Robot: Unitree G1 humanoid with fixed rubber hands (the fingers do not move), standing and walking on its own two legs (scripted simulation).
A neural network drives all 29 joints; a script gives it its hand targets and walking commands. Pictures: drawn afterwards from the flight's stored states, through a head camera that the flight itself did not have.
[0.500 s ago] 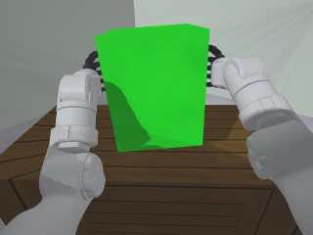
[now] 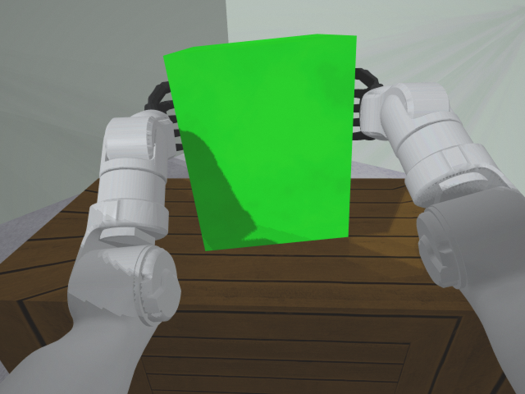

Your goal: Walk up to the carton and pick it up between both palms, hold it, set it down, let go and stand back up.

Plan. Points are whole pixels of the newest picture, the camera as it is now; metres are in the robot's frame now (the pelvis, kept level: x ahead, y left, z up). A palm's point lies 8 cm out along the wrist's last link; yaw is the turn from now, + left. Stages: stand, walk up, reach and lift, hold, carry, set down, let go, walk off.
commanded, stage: hold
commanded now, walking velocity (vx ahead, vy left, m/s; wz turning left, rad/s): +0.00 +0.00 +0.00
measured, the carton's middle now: (265, 134) +0.39 -0.01 +0.32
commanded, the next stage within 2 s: set down in 0.48 s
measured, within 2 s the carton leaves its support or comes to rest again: neither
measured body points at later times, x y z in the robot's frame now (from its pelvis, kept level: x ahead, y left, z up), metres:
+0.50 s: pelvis +0.00 +0.00 +0.00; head -0.11 +0.01 +0.44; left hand +0.39 +0.15 +0.34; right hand +0.38 -0.15 +0.35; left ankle +0.01 +0.14 -0.75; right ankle +0.02 -0.12 -0.75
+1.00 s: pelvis +0.01 +0.01 +0.00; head -0.06 +0.05 +0.44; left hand +0.44 +0.16 +0.31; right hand +0.41 -0.13 +0.31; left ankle +0.01 +0.14 -0.75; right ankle +0.02 -0.12 -0.75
